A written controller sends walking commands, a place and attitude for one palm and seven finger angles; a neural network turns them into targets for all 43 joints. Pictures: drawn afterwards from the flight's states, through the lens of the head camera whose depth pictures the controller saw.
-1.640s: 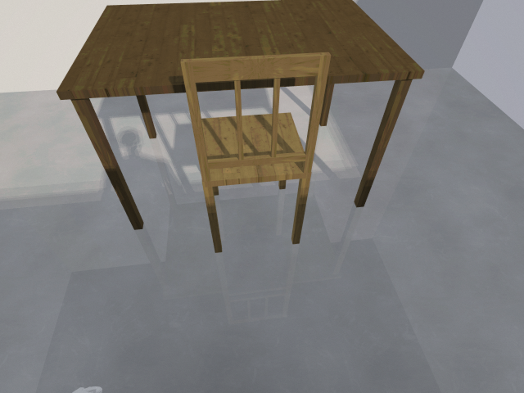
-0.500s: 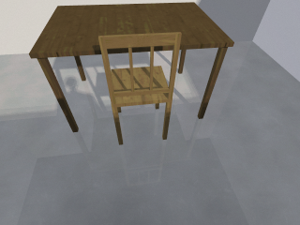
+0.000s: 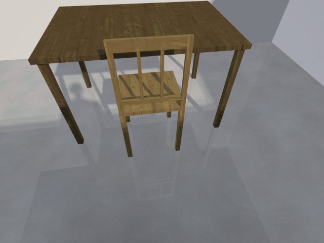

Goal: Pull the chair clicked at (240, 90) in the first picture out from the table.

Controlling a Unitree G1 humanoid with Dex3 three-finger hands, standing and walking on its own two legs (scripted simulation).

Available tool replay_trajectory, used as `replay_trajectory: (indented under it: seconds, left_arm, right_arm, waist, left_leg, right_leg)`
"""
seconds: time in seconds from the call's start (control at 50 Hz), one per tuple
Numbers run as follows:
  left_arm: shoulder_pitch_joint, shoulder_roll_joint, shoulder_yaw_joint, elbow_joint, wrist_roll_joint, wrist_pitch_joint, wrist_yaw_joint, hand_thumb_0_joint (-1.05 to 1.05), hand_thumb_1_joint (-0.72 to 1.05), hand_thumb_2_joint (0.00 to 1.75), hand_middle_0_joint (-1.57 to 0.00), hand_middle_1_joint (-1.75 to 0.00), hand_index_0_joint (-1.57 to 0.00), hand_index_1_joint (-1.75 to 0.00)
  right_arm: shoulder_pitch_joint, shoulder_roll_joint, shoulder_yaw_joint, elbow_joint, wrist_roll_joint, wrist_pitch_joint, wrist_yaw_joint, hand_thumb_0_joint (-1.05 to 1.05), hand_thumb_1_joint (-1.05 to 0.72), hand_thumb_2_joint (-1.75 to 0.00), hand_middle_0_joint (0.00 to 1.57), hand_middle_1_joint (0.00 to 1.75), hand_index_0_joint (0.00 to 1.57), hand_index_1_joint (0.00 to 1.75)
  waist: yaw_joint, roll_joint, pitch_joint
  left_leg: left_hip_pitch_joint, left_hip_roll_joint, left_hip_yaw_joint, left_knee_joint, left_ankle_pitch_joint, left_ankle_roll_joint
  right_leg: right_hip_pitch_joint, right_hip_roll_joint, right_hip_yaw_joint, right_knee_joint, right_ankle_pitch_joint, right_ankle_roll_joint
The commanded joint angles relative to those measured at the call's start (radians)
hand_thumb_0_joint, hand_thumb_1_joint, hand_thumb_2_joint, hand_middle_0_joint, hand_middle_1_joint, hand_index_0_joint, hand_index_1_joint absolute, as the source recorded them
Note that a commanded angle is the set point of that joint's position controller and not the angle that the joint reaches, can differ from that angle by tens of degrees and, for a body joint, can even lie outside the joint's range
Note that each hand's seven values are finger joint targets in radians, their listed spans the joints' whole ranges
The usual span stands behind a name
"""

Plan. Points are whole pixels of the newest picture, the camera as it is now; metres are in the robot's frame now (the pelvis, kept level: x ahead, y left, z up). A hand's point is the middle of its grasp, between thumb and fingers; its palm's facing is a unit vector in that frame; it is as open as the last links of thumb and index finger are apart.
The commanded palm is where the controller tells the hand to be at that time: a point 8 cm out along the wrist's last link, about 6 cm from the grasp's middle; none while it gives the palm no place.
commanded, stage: walk to a spot facing it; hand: left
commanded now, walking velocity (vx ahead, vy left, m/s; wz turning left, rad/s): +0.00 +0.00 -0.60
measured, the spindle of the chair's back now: (140, 77) +0.86 +0.17 -0.09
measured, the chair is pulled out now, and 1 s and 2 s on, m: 0.00 0.00 0.00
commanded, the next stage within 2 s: turn to face it in 1.80 s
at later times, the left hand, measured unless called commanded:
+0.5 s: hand out of the picture +0.04 +0.15 -0.16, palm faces -0.18 -0.95 -0.26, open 7.4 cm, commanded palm none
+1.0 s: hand (108, 240) +0.16 +0.17 -0.16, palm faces -0.47 -0.85 -0.23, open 7.4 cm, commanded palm none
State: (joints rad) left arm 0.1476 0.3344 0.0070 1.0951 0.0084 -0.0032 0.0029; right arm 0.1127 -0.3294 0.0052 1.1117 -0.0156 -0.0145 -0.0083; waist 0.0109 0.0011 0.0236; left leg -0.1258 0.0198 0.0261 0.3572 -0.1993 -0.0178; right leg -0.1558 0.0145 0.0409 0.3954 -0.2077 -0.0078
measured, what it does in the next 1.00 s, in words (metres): steps on the spot, turning right: left foot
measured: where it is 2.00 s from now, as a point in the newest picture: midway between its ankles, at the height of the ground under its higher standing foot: outside the picture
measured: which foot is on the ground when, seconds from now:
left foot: down 0.00-0.28, up 0.30-0.82, down 0.84-1.00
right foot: down 0.00-0.84, up 0.86-1.00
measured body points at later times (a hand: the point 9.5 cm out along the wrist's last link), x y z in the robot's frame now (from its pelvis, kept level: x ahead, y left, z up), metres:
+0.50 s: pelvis -0.03 -0.04 -0.01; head +0.00 -0.07 +0.44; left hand +0.05 +0.20 -0.14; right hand +0.00 -0.30 -0.17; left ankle -0.01 +0.14 -0.66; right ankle -0.01 -0.10 -0.75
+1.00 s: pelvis -0.02 +0.01 +0.00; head +0.00 +0.03 +0.45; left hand +0.19 +0.21 -0.14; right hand -0.11 -0.25 -0.12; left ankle +0.02 +0.12 -0.75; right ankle -0.07 -0.11 -0.65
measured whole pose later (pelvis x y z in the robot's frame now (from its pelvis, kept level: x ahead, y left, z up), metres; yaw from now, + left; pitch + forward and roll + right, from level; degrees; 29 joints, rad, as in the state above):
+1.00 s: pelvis -0.02 +0.01 +0.00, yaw -34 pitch +1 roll -1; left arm 0.26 0.29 0.12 0.89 0.03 0.05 -0.05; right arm 0.29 -0.23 -0.02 0.91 -0.03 -0.02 -0.03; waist 0.03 -0.04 -0.02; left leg -0.13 0.02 0.02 0.37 -0.26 0.01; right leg -0.61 0.04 0.04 1.16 -0.27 0.04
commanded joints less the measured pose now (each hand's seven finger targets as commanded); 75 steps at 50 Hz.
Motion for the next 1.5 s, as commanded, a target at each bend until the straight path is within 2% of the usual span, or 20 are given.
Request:
replay_trajectory:
  seconds: [0.0, 0.18, 0.24, 0.26, 0.28, 0.36, 0.64, 0.76, 0.8, 0.82, 0.84, 0.88, 0.94, 1.14, 1.24, 1.26, 1.28, 1.3, 1.38, 1.48]
  left_arm:
    - [0.014, 0.106, 0.03, -0.082, 0.004, 0.012, 0.012, 0.0, 0.9, 0.9, -0.2, -0.3, -0.2, -0.3]
    - [0.094, 0.034, 0.063, -0.197, 0.012, 0.048, -0.008, 0.0, 0.9, 0.9, -0.2, -0.3, -0.2, -0.3]
    - [0.231, 0.057, 0.081, -0.182, 0.02, 0.029, -0.011, 0.0, 0.9, 0.9, -0.2, -0.3, -0.2, -0.3]
    - [0.246, 0.17, 0.105, -0.192, 0.031, 0.013, 0.005, 0.0, 0.9, 0.9, -0.2, -0.3, -0.2, -0.3]
    - [0.275, 0.163, 0.102, -0.198, 0.011, 0.016, 0.017, 0.0, 0.9, 0.9, -0.2, -0.3, -0.2, -0.3]
    - [0.128, 0.077, 0.093, -0.241, 0.005, 0.007, 0.021, 0.0, 0.9, 0.9, -0.2, -0.3, -0.2, -0.3]
    - [0.194, 0.068, 0.111, -0.227, 0.015, 0.021, 0.01, 0.0, 0.9, 0.9, -0.2, -0.3, -0.2, -0.3]
    - [0.109, 0.098, 0.118, -0.261, 0.017, 0.036, 0.005, 0.0, 0.9, 0.9, -0.2, -0.3, -0.2, -0.3]
    - [0.052, 0.051, 0.11, -0.3, 0.013, 0.042, -0.007, 0.0, 0.9, 0.9, -0.2, -0.3, -0.2, -0.3]
    - [0.04, -0.004, 0.107, -0.327, 0.003, 0.038, -0.024, 0.0, 0.9, 0.9, -0.2, -0.3, -0.2, -0.3]
    - [0.008, 0.037, 0.122, -0.357, 0.012, 0.021, -0.033, 0.0, 0.9, 0.9, -0.2, -0.3, -0.2, -0.3]
    - [0.074, 0.038, 0.128, -0.296, 0.031, 0.029, -0.055, 0.0, 0.9, 0.9, -0.2, -0.3, -0.2, -0.3]
    - [0.087, -0.007, 0.107, -0.276, 0.032, 0.031, -0.073, 0.0, 0.9, 0.9, -0.2, -0.3, -0.2, -0.3]
    - [-0.183, -0.064, 0.061, -0.323, 0.021, 0.017, -0.087, 0.0, 0.9, 0.9, -0.2, -0.3, -0.2, -0.3]
    - [0.049, -0.005, 0.081, -0.237, 0.021, -0.016, -0.071, 0.0, 0.9, 0.9, -0.2, -0.3, -0.2, -0.3]
    - [0.221, 0.096, 0.109, -0.187, 0.024, -0.034, -0.056, 0.0, 0.9, 0.9, -0.2, -0.3, -0.2, -0.3]
    - [0.347, 0.215, 0.137, -0.159, 0.007, -0.037, -0.037, 0.0, 0.9, 0.9, -0.2, -0.3, -0.2, -0.3]
    - [0.348, 0.23, 0.14, -0.148, -0.008, -0.024, -0.025, 0.0, 0.9, 0.9, -0.2, -0.3, -0.2, -0.3]
    - [0.051, 0.05, 0.084, -0.202, 0.01, -0.034, -0.005, 0.0, 0.9, 0.9, -0.2, -0.3, -0.2, -0.3]
    - [0.061, 0.023, 0.079, -0.165, 0.015, -0.046, -0.003, 0.0, 0.9, 0.9, -0.2, -0.3, -0.2, -0.3]
  right_arm:
    - [0.042, -0.097, -0.036, -0.073, 0.004, 0.0, -0.019, 0.0, -0.9, -0.9, 0.2, 0.3, 0.2, 0.3]
    - [0.008, -0.129, -0.092, -0.21, -0.004, 0.015, -0.02, 0.0, -0.9, -0.9, 0.2, 0.3, 0.2, 0.3]
    - [-0.03, -0.098, -0.096, -0.24, -0.003, 0.028, -0.015, 0.0, -0.9, -0.9, 0.2, 0.3, 0.2, 0.3]
    - [0.006, -0.007, -0.082, -0.273, 0.005, 0.033, -0.01, 0.0, -0.9, -0.9, 0.2, 0.3, 0.2, 0.3]
    - [-0.032, -0.027, -0.082, -0.281, 0.005, 0.044, -0.016, 0.0, -0.9, -0.9, 0.2, 0.3, 0.2, 0.3]
    - [0.017, -0.011, -0.088, -0.238, -0.001, 0.036, -0.012, 0.0, -0.9, -0.9, 0.2, 0.3, 0.2, 0.3]
    - [-0.016, 0.007, -0.088, -0.281, 0.005, 0.036, -0.022, 0.0, -0.9, -0.9, 0.2, 0.3, 0.2, 0.3]
    - [0.13, -0.001, -0.082, -0.276, 0.014, 0.015, -0.024, 0.0, -0.9, -0.9, 0.2, 0.3, 0.2, 0.3]
    - [0.263, -0.079, -0.102, -0.248, 0.002, 0.004, -0.036, 0.0, -0.9, -0.9, 0.2, 0.3, 0.2, 0.3]
    - [0.257, -0.179, -0.119, -0.263, -0.013, 0.002, -0.042, 0.0, -0.9, -0.9, 0.2, 0.3, 0.2, 0.3]
    - [0.161, -0.185, -0.108, -0.3, 0.0, -0.005, -0.042, 0.0, -0.9, -0.9, 0.2, 0.3, 0.2, 0.3]
    - [0.063, -0.084, -0.073, -0.312, -0.01, -0.014, -0.027, 0.0, -0.9, -0.9, 0.2, 0.3, 0.2, 0.3]
    - [0.131, -0.042, -0.057, -0.285, -0.004, -0.039, -0.029, 0.0, -0.9, -0.9, 0.2, 0.3, 0.2, 0.3]
    - [0.381, -0.057, -0.067, -0.17, -0.017, -0.062, -0.018, 0.0, -0.9, -0.9, 0.2, 0.3, 0.2, 0.3]
    - [0.355, -0.075, -0.078, -0.15, -0.013, -0.053, -0.008, 0.0, -0.9, -0.9, 0.2, 0.3, 0.2, 0.3]
    - [0.375, -0.029, -0.064, -0.16, 0.001, -0.053, 0.005, 0.0, -0.9, -0.9, 0.2, 0.3, 0.2, 0.3]
    - [0.348, 0.039, -0.052, -0.212, 0.014, -0.057, 0.004, 0.0, -0.9, -0.9, 0.2, 0.3, 0.2, 0.3]
    - [0.23, 0.013, -0.061, -0.234, 0.01, -0.058, -0.004, 0.0, -0.9, -0.9, 0.2, 0.3, 0.2, 0.3]
    - [0.256, 0.039, -0.067, -0.165, -0.015, -0.025, 0.003, 0.0, -0.9, -0.9, 0.2, 0.3, 0.2, 0.3]
    - [0.283, 0.087, -0.071, -0.149, -0.017, -0.009, 0.018, 0.0, -0.9, -0.9, 0.2, 0.3, 0.2, 0.3]
  waist:
    - [-0.02, 0.004, -0.055]
    - [0.013, 0.184, -0.003]
    - [0.081, -0.022, -0.013]
    - [0.066, -0.371, -0.009]
    - [0.085, -0.288, -0.023]
    - [0.006, -0.085, -0.038]
    - [0.048, -0.137, -0.075]
    - [-0.001, -0.166, -0.117]
    - [-0.075, -0.025, -0.085]
    - [-0.079, 0.288, -0.038]
    - [-0.044, 0.214, 0.031]
    - [0.026, 0.132, 0.073]
    - [0.017, 0.141, 0.063]
    - [-0.087, 0.18, 0.118]
    - [0.042, 0.065, -0.041]
    - [0.112, -0.096, -0.175]
    - [0.139, -0.275, -0.304]
    - [0.149, -0.146, -0.255]
    - [-0.017, -0.089, 0.003]
    - [-0.046, -0.116, 0.02]
  left_leg:
    - [0.046, 0.125, -0.026, 0.023, 0.146, 0.019]
    - [-0.082, 0.356, -0.056, -0.006, 0.168, 0.163]
    - [-0.208, 0.221, 0.101, 0.339, 0.052, 0.044]
    - [-0.43, 0.045, 0.164, 0.639, -0.349, -0.04]
    - [-0.404, 0.019, -0.022, 0.75, -0.397, -0.027]
    - [-0.412, 0.052, -0.072, 0.799, -0.161, -0.035]
    - [-0.345, -0.014, -0.085, 0.506, -0.185, -0.037]
    - [-0.035, -0.072, -0.061, 0.128, -0.166, 0.014]
    - [0.302, 0.076, -0.2, -0.116, -0.309, 0.08]
    - [0.311, 0.355, -0.516, -0.258, -0.524, 0.157]
    - [0.067, 0.495, -0.57, -0.274, -0.533, 0.218]
    - [-0.137, 0.327, -0.341, -0.248, -0.456, 0.165]
    - [-0.067, 0.23, -0.156, -0.195, -0.29, 0.126]
    - [0.072, 0.314, 0.047, -0.128, 0.131, 0.144]
    - [-0.026, 0.271, 0.212, 0.294, 0.46, 0.059]
    - [-0.288, 0.233, 0.237, 0.589, 0.224, 0.012]
    - [-0.534, 0.098, 0.186, 0.924, -0.393, -0.034]
    - [-0.603, 0.119, 0.049, 1.021, -0.387, -0.011]
    - [-0.444, 0.187, 0.015, 0.869, -0.14, -0.023]
    - [-0.343, 0.144, 0.067, 0.6, -0.06, -0.034]
  right_leg:
    - [-0.082, -0.102, 0.122, 0.024, 0.268, -0.016]
    - [-0.218, -0.035, -0.03, 0.47, -0.259, 0.02]
    - [-0.044, -0.07, 0.026, 0.14, 0.054, -0.004]
    - [0.007, -0.331, 0.47, -0.062, 0.267, -0.093]
    - [-0.069, -0.344, 0.56, -0.145, 0.259, -0.13]
    - [-0.051, -0.228, 0.397, -0.093, 0.172, -0.154]
    - [0.01, -0.145, 0.5, -0.122, 0.062, -0.146]
    - [-0.138, -0.08, 0.521, -0.159, -0.175, -0.097]
    - [-0.511, 0.061, 0.376, -0.003, -0.43, -0.008]
    - [-0.688, 0.167, 0.151, 0.343, -0.361, 0.038]
    - [-0.635, 0.034, 0.058, 0.549, -0.293, 0.05]
    - [-0.529, 0.003, 0.027, 0.763, -0.135, 0.049]
    - [-0.597, -0.02, -0.019, 0.882, -0.028, 0.053]
    - [-0.516, -0.099, -0.136, 0.423, -0.055, 0.038]
    - [0.025, 0.014, -0.221, 0.152, -0.04, -0.037]
    - [0.373, -0.139, -0.03, 0.109, -0.1, -0.101]
    - [0.507, -0.458, 0.484, -0.037, -0.096, -0.21]
    - [0.411, -0.474, 0.533, -0.108, -0.127, -0.257]
    - [-0.11, -0.31, 0.209, -0.187, -0.176, -0.178]
    - [-0.193, -0.237, 0.109, -0.227, -0.193, -0.169]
